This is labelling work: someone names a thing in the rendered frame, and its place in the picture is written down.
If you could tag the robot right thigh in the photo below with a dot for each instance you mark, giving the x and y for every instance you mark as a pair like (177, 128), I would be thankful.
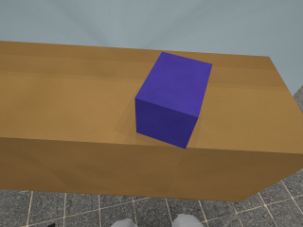
(186, 220)

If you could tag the pedestal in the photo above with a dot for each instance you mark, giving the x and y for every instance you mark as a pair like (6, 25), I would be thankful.
(68, 125)

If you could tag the carton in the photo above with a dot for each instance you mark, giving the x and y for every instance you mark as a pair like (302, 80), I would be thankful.
(169, 102)

